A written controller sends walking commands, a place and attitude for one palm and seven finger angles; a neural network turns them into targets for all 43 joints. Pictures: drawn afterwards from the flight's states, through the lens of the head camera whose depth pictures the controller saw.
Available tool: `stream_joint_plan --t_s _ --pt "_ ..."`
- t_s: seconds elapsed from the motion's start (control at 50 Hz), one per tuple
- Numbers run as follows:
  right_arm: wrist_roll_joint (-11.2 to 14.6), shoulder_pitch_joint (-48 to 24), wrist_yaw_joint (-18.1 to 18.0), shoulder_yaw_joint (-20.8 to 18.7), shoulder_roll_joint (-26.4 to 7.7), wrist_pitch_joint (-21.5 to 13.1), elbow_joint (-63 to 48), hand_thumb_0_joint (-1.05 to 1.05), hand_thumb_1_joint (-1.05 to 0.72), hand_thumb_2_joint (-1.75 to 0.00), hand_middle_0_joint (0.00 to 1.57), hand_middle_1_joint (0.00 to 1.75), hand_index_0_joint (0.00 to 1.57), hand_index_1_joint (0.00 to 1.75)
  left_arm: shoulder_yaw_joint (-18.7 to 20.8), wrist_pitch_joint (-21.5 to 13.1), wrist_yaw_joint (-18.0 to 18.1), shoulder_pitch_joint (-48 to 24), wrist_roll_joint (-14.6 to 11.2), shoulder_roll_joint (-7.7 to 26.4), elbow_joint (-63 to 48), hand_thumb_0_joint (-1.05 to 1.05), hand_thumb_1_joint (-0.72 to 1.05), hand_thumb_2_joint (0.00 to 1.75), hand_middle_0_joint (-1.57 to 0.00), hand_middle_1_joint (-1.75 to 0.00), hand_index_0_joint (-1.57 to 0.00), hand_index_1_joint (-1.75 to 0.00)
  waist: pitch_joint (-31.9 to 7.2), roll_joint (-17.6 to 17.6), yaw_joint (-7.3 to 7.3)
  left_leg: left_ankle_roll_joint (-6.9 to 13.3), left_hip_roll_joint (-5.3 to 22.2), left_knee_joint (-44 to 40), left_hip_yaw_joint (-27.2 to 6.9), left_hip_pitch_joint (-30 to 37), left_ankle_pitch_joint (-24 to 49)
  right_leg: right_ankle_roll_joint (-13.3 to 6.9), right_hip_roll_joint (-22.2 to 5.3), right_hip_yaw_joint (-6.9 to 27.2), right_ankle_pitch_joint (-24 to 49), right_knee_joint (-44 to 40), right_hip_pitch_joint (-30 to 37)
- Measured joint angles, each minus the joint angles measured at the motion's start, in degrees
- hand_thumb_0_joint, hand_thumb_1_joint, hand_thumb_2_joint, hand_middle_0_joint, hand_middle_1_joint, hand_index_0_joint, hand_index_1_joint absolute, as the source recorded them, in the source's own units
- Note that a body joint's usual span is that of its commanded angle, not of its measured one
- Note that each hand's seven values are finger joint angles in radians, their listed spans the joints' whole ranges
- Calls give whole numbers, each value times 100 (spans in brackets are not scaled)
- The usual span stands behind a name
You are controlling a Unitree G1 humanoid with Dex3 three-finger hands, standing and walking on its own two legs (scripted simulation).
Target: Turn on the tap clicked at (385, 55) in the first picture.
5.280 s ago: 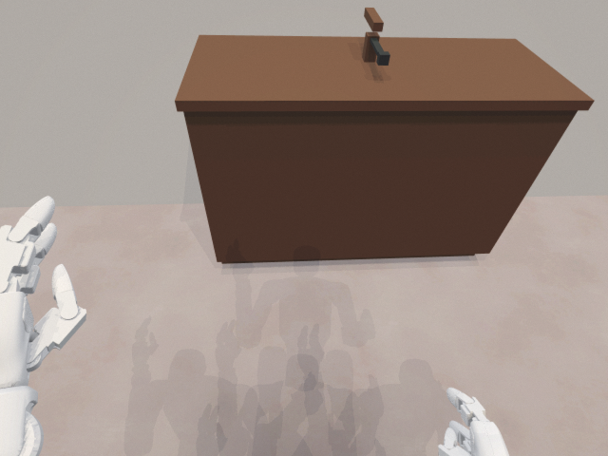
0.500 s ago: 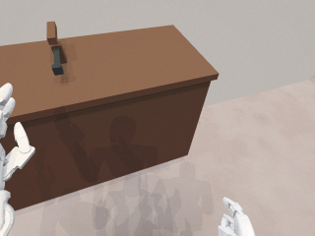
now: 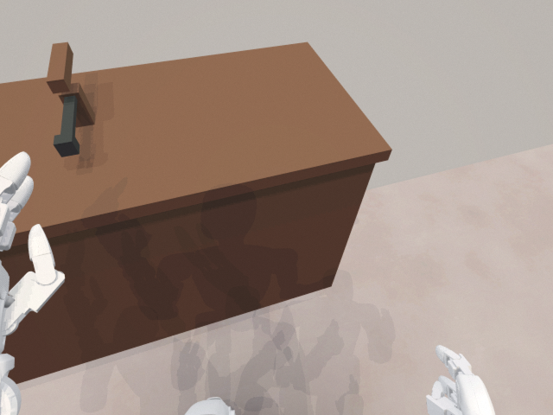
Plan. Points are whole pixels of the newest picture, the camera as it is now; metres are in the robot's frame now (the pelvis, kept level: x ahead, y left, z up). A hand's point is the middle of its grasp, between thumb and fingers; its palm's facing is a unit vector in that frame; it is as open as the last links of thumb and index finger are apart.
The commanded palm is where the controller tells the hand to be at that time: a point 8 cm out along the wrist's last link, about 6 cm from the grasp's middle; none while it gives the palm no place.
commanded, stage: take the last steps up to it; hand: left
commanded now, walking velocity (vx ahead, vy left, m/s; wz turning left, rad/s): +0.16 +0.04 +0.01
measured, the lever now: (67, 144) +0.49 +0.39 +0.08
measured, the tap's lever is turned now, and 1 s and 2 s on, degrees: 0 0 0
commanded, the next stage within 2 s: come to a stop and stand still in 0.02 s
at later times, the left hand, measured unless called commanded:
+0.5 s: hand (96, 253) +0.24 +0.20 +0.18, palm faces +0.42 -0.80 -0.42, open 7.4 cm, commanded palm +0.19 +0.25 +0.18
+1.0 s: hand (22, 316) +0.18 +0.24 +0.18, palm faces +0.50 -0.79 -0.34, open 7.4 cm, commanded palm +0.13 +0.26 +0.18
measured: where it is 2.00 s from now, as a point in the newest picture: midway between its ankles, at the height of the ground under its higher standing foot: outside the picture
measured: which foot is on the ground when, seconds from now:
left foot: up 0.00-0.04, down 0.06-0.40, up 0.42-0.74, down 0.76-1.00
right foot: down 0.00-0.06, up 0.08-0.34, down 0.36-0.78, up 0.80-1.00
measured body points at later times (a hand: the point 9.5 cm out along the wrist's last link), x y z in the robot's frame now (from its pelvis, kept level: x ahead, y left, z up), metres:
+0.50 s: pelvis +0.03 -0.03 +0.00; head +0.04 -0.06 +0.45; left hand +0.21 +0.24 +0.20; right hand +0.20 -0.23 -0.11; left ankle +0.04 +0.11 -0.71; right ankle +0.07 -0.11 -0.74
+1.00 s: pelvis -0.03 -0.02 +0.00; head -0.04 -0.02 +0.45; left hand +0.14 +0.28 +0.20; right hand +0.13 -0.22 -0.09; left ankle -0.02 +0.11 -0.74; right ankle -0.03 -0.12 -0.73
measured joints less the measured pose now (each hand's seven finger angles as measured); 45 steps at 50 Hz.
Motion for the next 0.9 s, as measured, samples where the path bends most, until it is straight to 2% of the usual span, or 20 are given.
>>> stream_joint_plan --t_s 0.06,0.08,0.12,0.16,0.18,0.26,0.34,0.36,0.38,0.42,0.44,0.5,0.56,0.62,0.7,0.76,0.78,0.84,0.9 --pt "13 63 -55 -38 15 -11 -130 1 -91 -90 20 30 20 30 113 -38 63 -34 -27 133 -211 1 89 90 -21 -31 -22 -30 -84 3 25 101 -85 -755 91 504 494 114 -1 48 -385 517 -29" --pt "29 34 -73 -47 105 -2 -126 1 -91 -90 20 30 20 30 169 -58 82 -146 -37 202 -163 1 89 90 -21 -31 -22 -30 -90 -91 42 153 -137 -621 139 504 430 150 -47 183 -654 894 -134" --pt "40 -26 -64 11 291 4 -111 1 -91 -90 20 30 20 30 246 -102 94 -398 -25 263 102 1 89 90 -21 -31 -22 -30 -139 -135 54 201 -142 -454 170 503 245 180 55 483 -1259 1936 -509" --pt "33 -66 -26 132 475 -29 -83 1 -91 -90 20 30 20 30 281 -51 66 -589 -31 262 382 1 89 90 -21 -31 -22 -30 -191 -54 1 193 -99 -507 96 542 220 224 159 563 -1342 2622 -828" --pt "31 -71 13 199 560 -50 -74 1 -91 -90 20 30 20 30 277 -4 52 -639 -37 239 465 1 89 90 -21 -30 -22 -30 -208 -11 -14 167 -76 -581 62 576 258 253 179 576 -1237 2706 -935" --pt "12 -19 184 462 827 -155 -105 1 -91 -90 20 30 20 30 154 170 -23 -471 -91 89 355 1 89 90 -21 -30 -21 -30 -201 90 3 97 -15 -846 26 707 384 351 152 612 -659 1922 -1005" --pt "-3 72 223 647 958 -269 -122 1 -90 -90 20 30 20 30 9 240 -74 -158 -88 83 191 1 89 90 -21 -30 -21 -30 -137 147 71 -34 32 -825 3 732 371 404 172 549 -269 676 -630" --pt "0 86 217 673 961 -283 -116 1 -90 -90 21 30 20 30 6 246 -75 -129 -74 105 194 1 89 90 -21 -30 -21 -30 -116 155 105 -77 45 -747 2 712 333 368 184 525 20 374 -502" --pt "5 76 209 677 928 -287 -86 1 -90 -90 21 30 20 30 -16 243 -76 -146 -55 78 243 1 89 90 -21 -30 -21 -30 -66 244 124 -122 107 -649 -41 700 286 245 245 477 381 242 -428" --pt "4 65 185 648 800 -254 6 1 -90 -90 21 30 20 30 -83 261 -71 -202 -38 -30 372 1 89 90 -21 -30 -21 -30 -46 458 123 -160 196 -502 -185 653 130 6 366 369 428 206 -368" --pt "10 64 177 616 731 -230 55 1 -90 -90 21 30 20 30 -102 293 -73 -229 -49 -81 416 1 89 90 -21 -30 -22 -30 -79 490 142 -155 135 -333 -273 590 -154 -64 372 370 379 209 -392" --pt "26 10 146 489 507 -144 181 1 -90 -90 21 30 20 30 -107 340 -57 -289 -68 -198 536 1 89 90 -21 -31 -22 -30 -144 439 160 -131 -188 683 -468 327 -754 -138 304 458 404 112 -458" --pt "42 -41 73 382 311 -51 189 1 -90 -90 21 30 20 30 -72 304 -25 -286 -48 -190 664 1 89 90 -21 -31 -22 -30 -176 340 29 -147 -362 1071 -479 286 -829 -135 216 474 557 -56 -479" --pt "43 -69 6 267 162 33 110 1 -91 -90 20 30 20 30 -32 266 -14 -235 -24 -96 718 1 89 90 -21 -31 -22 -30 -195 248 -96 -127 -389 834 -456 418 -836 -130 167 430 662 -135 -546" --pt "43 -65 -18 126 28 108 -33 1 -91 -90 20 30 20 30 -13 273 0 -67 -13 -18 505 1 89 90 -21 -31 -22 -30 -181 118 -134 -52 -369 78 -444 731 -790 -108 144 387 792 -155 -680" --pt "27 -1 -22 62 -38 117 -122 1 -91 -90 20 30 20 30 -30 258 19 82 -16 2 200 1 89 90 -21 -31 -22 -30 -187 107 -107 25 -314 -864 -454 1106 -238 -43 177 328 838 -52 -801" --pt "21 11 -34 47 3 114 -107 1 -91 -90 20 30 20 30 -28 239 26 80 -17 30 145 1 89 90 -21 -31 -22 -30 -153 25 -58 38 -351 -926 -419 1139 1 -7 137 364 828 18 -817" --pt "32 181 -39 108 183 52 -66 1 -91 -90 20 30 20 30 -4 171 38 80 20 81 201 1 89 90 -21 -31 -22 -30 -271 -64 103 71 -359 -920 -341 1187 25 176 192 569 -37 551 -884" --pt "38 374 -16 216 410 -94 26 1 -91 -90 20 30 20 30 28 143 66 -90 68 49 459 1 89 90 -21 -31 -22 -30 -502 70 124 84 -275 -979 -455 1163 47 249 297 597 -494 1240 -810"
